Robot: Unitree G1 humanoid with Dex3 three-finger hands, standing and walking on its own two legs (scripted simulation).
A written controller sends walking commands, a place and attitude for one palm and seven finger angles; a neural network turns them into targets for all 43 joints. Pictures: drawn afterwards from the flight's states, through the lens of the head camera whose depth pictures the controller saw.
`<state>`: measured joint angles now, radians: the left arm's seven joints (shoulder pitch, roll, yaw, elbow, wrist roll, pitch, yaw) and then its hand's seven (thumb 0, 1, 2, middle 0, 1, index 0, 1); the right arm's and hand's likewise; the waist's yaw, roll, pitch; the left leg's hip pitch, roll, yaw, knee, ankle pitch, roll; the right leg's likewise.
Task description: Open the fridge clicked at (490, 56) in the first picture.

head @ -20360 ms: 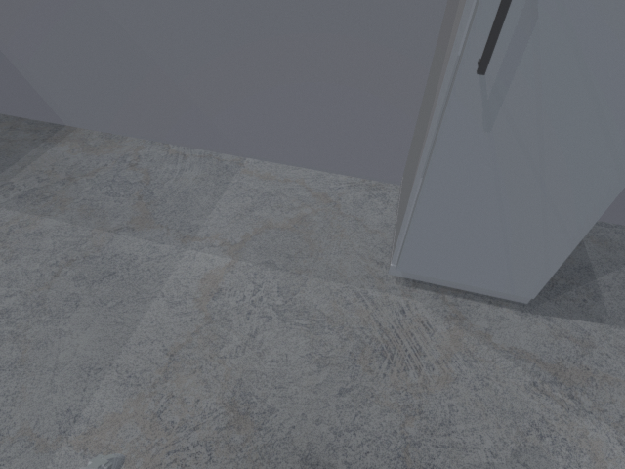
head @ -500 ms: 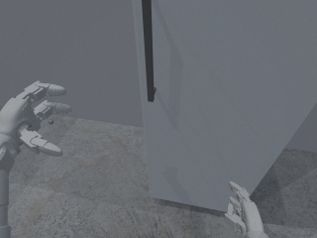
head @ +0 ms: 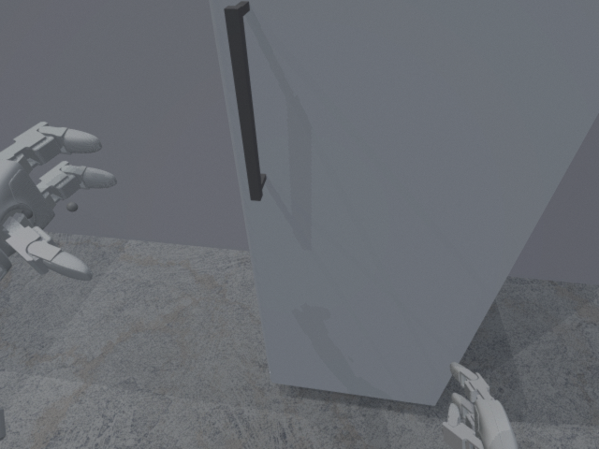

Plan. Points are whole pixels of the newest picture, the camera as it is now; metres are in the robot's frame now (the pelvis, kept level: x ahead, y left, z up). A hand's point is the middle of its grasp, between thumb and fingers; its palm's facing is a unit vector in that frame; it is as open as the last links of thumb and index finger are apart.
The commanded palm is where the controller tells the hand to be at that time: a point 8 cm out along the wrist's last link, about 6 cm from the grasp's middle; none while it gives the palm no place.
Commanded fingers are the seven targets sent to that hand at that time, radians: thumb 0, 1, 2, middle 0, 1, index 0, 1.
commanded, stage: raise the hand to about handle height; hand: left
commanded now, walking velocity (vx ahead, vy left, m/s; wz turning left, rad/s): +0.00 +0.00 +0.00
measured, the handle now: (250, 113) +0.48 +0.13 +0.25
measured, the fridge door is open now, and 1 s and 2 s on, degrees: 0 0 0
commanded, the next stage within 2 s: move the hooked fingers beside the handle in 0.18 s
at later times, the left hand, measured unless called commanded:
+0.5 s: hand (75, 189) +0.29 +0.28 +0.25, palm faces +0.06 -0.99 -0.13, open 13.9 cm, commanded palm +0.25 +0.30 +0.26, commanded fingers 0.00 -0.50 0.30 -0.30 -1.20 -0.30 -1.20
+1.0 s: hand (139, 181) +0.34 +0.23 +0.23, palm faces -0.02 -1.00 -0.10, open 14.0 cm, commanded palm +0.32 +0.28 +0.25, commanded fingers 0.00 -0.50 0.30 -0.30 -1.20 -0.30 -1.20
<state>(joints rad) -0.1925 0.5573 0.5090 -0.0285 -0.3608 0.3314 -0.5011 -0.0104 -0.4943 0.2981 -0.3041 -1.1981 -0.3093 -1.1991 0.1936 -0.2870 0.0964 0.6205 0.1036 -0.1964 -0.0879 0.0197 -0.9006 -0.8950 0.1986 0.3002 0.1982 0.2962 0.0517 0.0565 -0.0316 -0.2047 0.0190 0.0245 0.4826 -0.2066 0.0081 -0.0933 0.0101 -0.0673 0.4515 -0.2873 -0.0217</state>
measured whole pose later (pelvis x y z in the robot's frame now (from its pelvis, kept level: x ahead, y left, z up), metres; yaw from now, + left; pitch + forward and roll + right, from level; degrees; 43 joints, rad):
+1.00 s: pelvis +0.01 +0.00 +0.00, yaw +1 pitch -3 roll +0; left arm -0.41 0.46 0.33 0.11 -0.28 0.39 -0.36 -0.01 -0.50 0.30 -0.30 -1.20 -0.30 -1.20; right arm 0.16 -0.28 0.09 0.65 0.11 -0.13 -0.10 0.02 -0.90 -0.89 0.20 0.30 0.20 0.30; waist 0.05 0.05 -0.01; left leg -0.21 0.00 0.02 0.46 -0.21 0.01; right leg -0.10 -0.01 -0.07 0.45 -0.30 -0.01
